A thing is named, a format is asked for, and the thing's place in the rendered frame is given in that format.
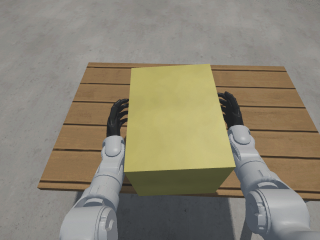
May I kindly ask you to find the robot left upper arm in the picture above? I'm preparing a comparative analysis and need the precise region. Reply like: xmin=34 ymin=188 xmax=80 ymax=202
xmin=60 ymin=205 xmax=118 ymax=240

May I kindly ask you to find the table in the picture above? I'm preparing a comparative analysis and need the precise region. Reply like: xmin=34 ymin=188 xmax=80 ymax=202
xmin=37 ymin=62 xmax=320 ymax=203

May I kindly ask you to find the robot left forearm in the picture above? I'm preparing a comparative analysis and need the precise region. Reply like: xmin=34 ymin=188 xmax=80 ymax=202
xmin=59 ymin=135 xmax=126 ymax=240

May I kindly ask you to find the robot right forearm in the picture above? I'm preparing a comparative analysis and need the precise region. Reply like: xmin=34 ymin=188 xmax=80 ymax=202
xmin=227 ymin=125 xmax=311 ymax=227

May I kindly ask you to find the robot right hand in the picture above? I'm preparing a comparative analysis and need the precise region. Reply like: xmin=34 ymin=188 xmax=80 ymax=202
xmin=217 ymin=91 xmax=244 ymax=130

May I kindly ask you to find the robot left hand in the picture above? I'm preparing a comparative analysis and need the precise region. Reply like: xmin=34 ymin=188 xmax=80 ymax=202
xmin=106 ymin=98 xmax=129 ymax=137

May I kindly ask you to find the robot right upper arm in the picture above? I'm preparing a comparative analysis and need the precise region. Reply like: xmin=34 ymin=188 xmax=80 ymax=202
xmin=245 ymin=189 xmax=320 ymax=240

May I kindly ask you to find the carton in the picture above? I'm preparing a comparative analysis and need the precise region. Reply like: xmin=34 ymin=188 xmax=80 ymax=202
xmin=124 ymin=64 xmax=236 ymax=196

